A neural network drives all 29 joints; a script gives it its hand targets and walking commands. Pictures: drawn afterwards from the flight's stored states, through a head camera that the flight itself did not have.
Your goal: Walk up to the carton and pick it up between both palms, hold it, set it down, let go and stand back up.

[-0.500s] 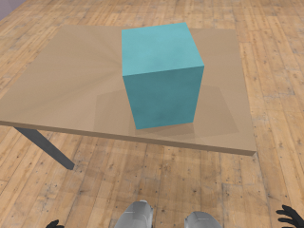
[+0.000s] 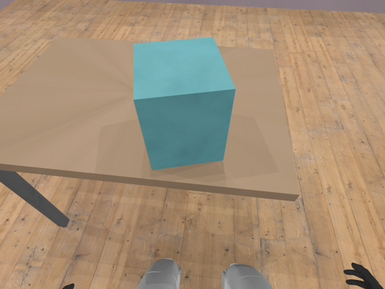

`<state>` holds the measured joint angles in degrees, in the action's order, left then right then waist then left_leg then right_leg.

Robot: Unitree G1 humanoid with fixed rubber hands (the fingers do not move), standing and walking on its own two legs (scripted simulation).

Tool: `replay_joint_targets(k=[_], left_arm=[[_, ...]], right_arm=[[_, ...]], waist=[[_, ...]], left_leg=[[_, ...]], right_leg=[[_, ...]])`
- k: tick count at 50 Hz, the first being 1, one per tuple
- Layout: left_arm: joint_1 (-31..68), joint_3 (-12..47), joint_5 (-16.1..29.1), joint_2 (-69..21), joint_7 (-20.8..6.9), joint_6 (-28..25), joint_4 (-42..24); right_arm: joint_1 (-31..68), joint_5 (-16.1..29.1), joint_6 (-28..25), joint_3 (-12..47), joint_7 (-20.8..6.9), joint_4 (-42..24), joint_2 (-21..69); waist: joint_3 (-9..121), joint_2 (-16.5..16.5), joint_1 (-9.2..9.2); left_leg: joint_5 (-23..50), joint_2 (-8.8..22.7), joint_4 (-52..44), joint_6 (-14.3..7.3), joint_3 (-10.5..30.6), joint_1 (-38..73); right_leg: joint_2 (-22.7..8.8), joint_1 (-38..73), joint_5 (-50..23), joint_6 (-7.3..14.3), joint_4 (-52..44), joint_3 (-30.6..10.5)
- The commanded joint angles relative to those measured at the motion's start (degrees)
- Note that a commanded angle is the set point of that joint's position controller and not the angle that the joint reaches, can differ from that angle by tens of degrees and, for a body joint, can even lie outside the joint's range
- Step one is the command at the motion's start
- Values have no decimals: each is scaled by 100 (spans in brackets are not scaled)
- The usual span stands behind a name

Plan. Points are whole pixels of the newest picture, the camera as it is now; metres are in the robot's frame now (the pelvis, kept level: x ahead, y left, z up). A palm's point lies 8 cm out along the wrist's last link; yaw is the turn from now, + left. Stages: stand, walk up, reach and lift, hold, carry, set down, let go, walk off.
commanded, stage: walk up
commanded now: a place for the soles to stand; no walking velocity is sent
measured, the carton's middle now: (181, 106) +0.52 +0.07 +0.05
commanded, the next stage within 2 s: none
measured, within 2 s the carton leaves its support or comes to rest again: neither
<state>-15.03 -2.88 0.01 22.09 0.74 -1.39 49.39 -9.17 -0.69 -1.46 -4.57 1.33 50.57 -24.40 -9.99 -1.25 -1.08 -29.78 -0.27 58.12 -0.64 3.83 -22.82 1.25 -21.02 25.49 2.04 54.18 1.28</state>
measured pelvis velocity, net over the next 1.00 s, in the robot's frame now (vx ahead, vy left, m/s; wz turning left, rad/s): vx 0.01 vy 0.03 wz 0.00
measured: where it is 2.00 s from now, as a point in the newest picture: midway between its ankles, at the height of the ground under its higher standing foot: outside the picture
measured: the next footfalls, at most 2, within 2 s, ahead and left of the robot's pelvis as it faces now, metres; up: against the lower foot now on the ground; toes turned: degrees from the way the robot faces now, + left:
left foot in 1.26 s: +0.05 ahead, +0.23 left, +0.00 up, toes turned +2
right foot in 1.68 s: +0.10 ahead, +0.10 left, +0.00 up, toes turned +1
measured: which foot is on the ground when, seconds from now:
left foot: down 0.00-0.92, up 0.94-1.00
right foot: down 0.00-1.00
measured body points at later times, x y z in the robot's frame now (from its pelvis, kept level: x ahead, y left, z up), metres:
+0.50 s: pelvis +0.01 +0.02 +0.01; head +0.04 +0.03 +0.46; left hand +0.11 +0.34 -0.11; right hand +0.12 -0.31 -0.09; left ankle +0.05 +0.14 -0.69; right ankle +0.05 -0.10 -0.68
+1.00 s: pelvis +0.01 +0.03 +0.01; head +0.03 +0.02 +0.46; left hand +0.10 +0.35 -0.09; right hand +0.12 -0.31 -0.10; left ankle +0.04 +0.15 -0.67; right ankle +0.05 -0.10 -0.69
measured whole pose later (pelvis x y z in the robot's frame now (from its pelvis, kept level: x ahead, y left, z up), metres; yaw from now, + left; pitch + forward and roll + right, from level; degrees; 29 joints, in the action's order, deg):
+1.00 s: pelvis +0.01 +0.03 +0.01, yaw +0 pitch -5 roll -1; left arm -11.9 -2.9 0.0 22.1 2.7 -4.1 49.4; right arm -9.0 -1.8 2.1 -4.3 0.2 49.9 -25.9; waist -8.0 2.4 -1.0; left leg -29.3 -0.3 59.7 -0.1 3.1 -24.3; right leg 0.4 -21.6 23.8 -0.1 50.7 0.4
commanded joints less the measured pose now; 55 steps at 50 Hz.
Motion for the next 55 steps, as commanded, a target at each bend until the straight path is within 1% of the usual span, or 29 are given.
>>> replay_joint_targets(k=[1, 3, 6, 9, 11, 12, 14, 15, 16, 19, 21, 22, 24, 26, 27, 29, 30, 32, 34, 36, 37, 39, 41, 43, 45, 46, 47, 50, 55], left_arm=[[331, -486, -186, 1754, -7, -256, -172], [182, -488, -159, 1716, -17, -260, -148], [694, -354, -74, 1441, -26, -169, -277], [599, -284, -58, 1345, 5, -58, -200], [237, -427, -83, 1365, -5, -72, -58], [19, -388, -11, 1345, -25, -140, 42], [-278, -504, -85, 1907, -11, -284, 142], [30, -416, -74, 1772, 6, -316, 128], [301, -449, -94, 1833, -16, -305, -73], [841, -343, -76, 1629, -10, -230, -147], [1038, -255, -56, 1220, -9, -154, -369], [785, -271, -49, 1211, 15, -125, -240], [743, -256, -6, 1281, 46, -76, -278], [199, -335, -12, 1349, -1, -103, -60], [-17, -363, -28, 1319, -23, -159, 127], [-89, -398, -52, 1603, -8, -279, 253], [97, -407, -99, 1777, -2, -285, 62], [471, -323, -55, 1827, -8, -292, -6], [855, -360, -84, 1648, 6, -218, -75], [1123, -198, -60, 1199, -34, -156, -236], [1015, -211, -52, 1122, -21, -118, -241], [748, -296, -47, 1381, 30, -80, -122], [391, -281, -40, 1278, -15, -130, 42], [33, -330, -51, 1462, -20, -212, 118], [135, -467, -98, 1919, -26, -291, 73], [-860, -730, 57, 2626, 316, -452, 252], [-1095, -735, 47, 2644, 512, -494, 332], [-658, -717, -73, 2418, 671, -536, 245], [-565, -777, -197, 2547, 648, -596, 24]], right_arm=[[-53, 39, -81, -213, -24, -211, -1244], [15, 73, -118, -189, 4, -124, -1201], [-412, 25, -273, -167, 51, 71, -1170], [-123, -40, -292, -228, 59, 9, -1796], [254, -75, -242, -287, 48, -86, -1800], [828, -69, -221, -172, 32, -203, -1642], [856, 31, -93, -100, 63, -230, -1147], [688, 80, -87, -23, 78, -203, -1071], [318, 16, -130, -153, 53, -104, -1239], [-120, 2, -247, -164, -45, 108, -1163], [-639, -15, -374, -274, 8, 48, -1413], [-391, -6, -366, -284, 9, 75, -1692], [-136, -38, -353, -288, 45, 9, -1745], [374, -10, -308, -243, 51, -205, -1640], [505, 18, -273, -202, 58, -241, -1481], [595, 79, -202, -104, 39, -276, -1025], [523, 77, -116, -93, 40, -133, -988], [306, 32, -106, -177, 37, -203, -1098], [-49, 26, -208, -137, -24, 10, -1067], [-395, -39, -320, -265, -7, 120, -1344], [-373, -59, -345, -270, 12, 37, -1576], [-73, -16, -337, -267, 26, -45, -1825], [278, -19, -322, -211, 51, -91, -1602], [666, 49, -279, -113, 22, -292, -1224], [556, 64, -144, -41, 54, -211, -897], [495, -389, 246, -315, -206, -743, -1569], [599, -405, 393, -292, -246, -747, -1462], [222, -341, 540, -343, -355, -773, -1316], [260, -339, 559, -391, -478, -1053, -1402]], waist=[[541, -507, 75], [854, -773, -11], [1030, -425, 421], [1230, 497, 337], [1098, 663, 58], [866, 681, -212], [762, -1273, -409], [678, -730, -164], [919, -476, -5], [894, -487, 351], [1343, 211, 589], [1350, 876, 390], [1001, 854, 317], [1086, 889, 8], [1216, 669, -204], [1313, -269, -191], [1319, -608, -187], [808, -438, 77], [1032, -272, 330], [1142, 474, 489], [1291, 762, 459], [1067, 741, 225], [1124, 750, 43], [1544, 564, -149], [1138, -523, -162], [1080, 330, -240], [983, 622, -285], [738, -74, -48], [509, -769, -91]], left_leg=[[-402, 261, -450, -144, -179, -574], [-284, 296, -892, -113, -134, -448], [1236, 332, -2446, -274, 79, 1349], [250, 1843, -3231, -1405, 2967, 711], [427, 1720, -2902, -1407, 2475, 73], [605, 1389, -2597, -1055, 1989, -430], [334, -14, -254, -209, -227, -1238], [-434, 116, -294, -161, 35, -1146], [-514, 161, -279, -103, -115, -606], [731, 261, -1915, -248, -88, 782], [1806, 1044, -2739, -717, 1492, 1528], [1721, 1789, -3196, -1163, 2486, 1266], [2223, 2090, -3133, -1663, 3136, 716], [2270, 1793, -2692, -1427, 2455, 516], [2307, 1399, -2307, -1030, 1871, -13], [1916, 222, -566, -169, 57, -550], [508, -19, -497, -146, -235, -526], [-457, 98, -632, -185, -139, -103], [648, 200, -1592, -285, -143, 597], [858, 716, -2791, -525, 1153, 1573], [706, 1460, -3273, -934, 2245, 1624], [2134, 2130, -3121, -1640, 2879, 666], [2484, 1742, -2582, -1402, 2281, 281], [2224, 746, -1579, -496, 802, -84], [183, 91, -362, -137, -170, -900], [-473, 151, 481, -83, 349, -2054], [-546, 144, 797, -35, 529, -2195], [-182, 284, 1214, -100, 677, -2041], [-319, 516, 1211, -53, 385, -1942]], right_leg=[[-1666, 136, 743, 621, -3424, -3330], [-1617, 621, -560, 711, -2987, -3124], [-1107, -578, -1343, 402, -1943, -1821], [-129, -691, 370, -31, -227, -408], [-223, 40, 418, 0, -574, -433], [-326, 418, -292, 100, -1311, -630], [-1433, 794, -475, 432, -3289, -3064], [-1878, 729, -1466, 849, -3201, -3541], [-1968, 412, -1312, 1216, -3150, -3412], [-1397, -524, -1619, 871, -2364, -2312], [-504, -1096, -1852, 105, -782, -936], [-144, -1062, -671, -111, 4, -396], [-197, -917, 1162, 21, 303, -614], [-309, -250, 246, 67, -464, -525], [-376, 544, -742, 51, -1376, -603], [-1090, 1063, -1617, 586, -2589, -2298], [-1670, 738, -1406, 940, -2883, -2952], [-1925, 9, -1412, 1348, -2924, -3162], [-1502, -384, -1056, 904, -2554, -2395], [-648, -1310, -1029, 209, -1430, -1331], [-223, -1284, -664, 18, -647, -710], [-167, -680, 705, -42, -1, -371], [-286, 66, -222, 78, -827, -499], [-702, 857, -1636, 444, -1901, -1335], [-1869, 827, -1455, 1038, -2840, -3302], [-2575, 1733, -1335, 1038, -3039, -4376], [-2675, 1758, -1733, 840, -3058, -4346], [-2313, 1121, -1567, 517, -2956, -3610], [-2308, 696, -722, 1407, -2762, -3363]])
